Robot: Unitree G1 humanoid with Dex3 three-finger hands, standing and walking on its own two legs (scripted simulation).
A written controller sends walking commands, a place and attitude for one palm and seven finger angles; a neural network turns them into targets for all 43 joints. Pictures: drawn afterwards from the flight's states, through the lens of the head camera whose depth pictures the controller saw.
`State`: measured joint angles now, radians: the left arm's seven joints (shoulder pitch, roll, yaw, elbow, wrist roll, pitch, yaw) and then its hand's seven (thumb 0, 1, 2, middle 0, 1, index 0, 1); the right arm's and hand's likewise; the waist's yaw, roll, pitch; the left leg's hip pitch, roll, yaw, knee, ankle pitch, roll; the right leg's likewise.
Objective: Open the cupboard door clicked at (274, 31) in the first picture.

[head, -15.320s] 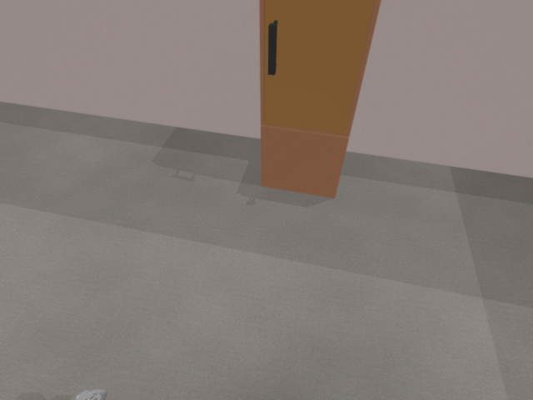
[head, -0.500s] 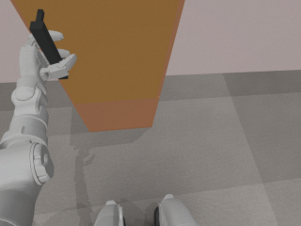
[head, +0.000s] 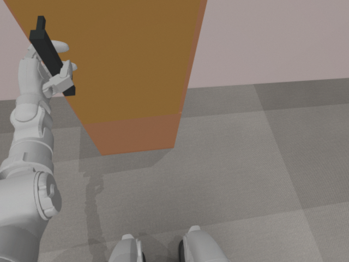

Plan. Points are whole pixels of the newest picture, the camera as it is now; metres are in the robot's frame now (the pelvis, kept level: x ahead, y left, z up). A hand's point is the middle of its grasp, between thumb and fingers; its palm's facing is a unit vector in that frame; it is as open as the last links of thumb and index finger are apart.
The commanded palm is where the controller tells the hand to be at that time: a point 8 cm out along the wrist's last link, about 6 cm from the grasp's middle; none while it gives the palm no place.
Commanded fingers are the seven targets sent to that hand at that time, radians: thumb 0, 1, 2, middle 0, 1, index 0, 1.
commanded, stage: pull the door open along its arc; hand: left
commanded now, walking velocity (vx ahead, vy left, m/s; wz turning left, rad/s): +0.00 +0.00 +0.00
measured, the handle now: (57, 60) +0.56 +0.22 +0.07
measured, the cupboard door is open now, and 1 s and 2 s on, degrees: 2 49 50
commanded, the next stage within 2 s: open thumb and fingers to let go in 0.84 s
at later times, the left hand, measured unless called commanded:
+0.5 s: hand (96, 123) +0.39 +0.13 +0.08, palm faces +0.42 -0.90 +0.07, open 6.2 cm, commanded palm +0.33 +0.15 +0.07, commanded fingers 0.00 0.90 0.90 -0.40 -1.35 -0.40 -1.35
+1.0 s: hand (149, 160) +0.31 +0.03 +0.08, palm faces +0.38 -0.92 -0.04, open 6.5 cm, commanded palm +0.27 +0.07 +0.07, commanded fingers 0.00 0.62 0.78 -0.38 -1.32 -0.38 -1.32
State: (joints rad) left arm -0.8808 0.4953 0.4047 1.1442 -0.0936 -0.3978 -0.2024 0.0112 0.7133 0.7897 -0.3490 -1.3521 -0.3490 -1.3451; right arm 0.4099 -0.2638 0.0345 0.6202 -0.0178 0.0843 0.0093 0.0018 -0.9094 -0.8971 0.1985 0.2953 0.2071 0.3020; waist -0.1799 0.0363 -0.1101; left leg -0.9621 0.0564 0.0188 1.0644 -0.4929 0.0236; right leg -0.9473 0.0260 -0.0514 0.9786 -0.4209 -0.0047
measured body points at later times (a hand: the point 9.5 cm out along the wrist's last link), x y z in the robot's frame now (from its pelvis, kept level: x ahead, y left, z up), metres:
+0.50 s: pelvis +0.01 -0.01 +0.02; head +0.08 +0.00 +0.46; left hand +0.36 +0.17 +0.08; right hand +0.16 -0.24 -0.10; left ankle +0.00 +0.10 -0.67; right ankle +0.02 -0.12 -0.67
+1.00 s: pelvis +0.01 -0.05 +0.02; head +0.04 -0.07 +0.47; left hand +0.28 +0.08 +0.08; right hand +0.20 -0.25 -0.08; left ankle +0.00 +0.10 -0.67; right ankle +0.02 -0.12 -0.67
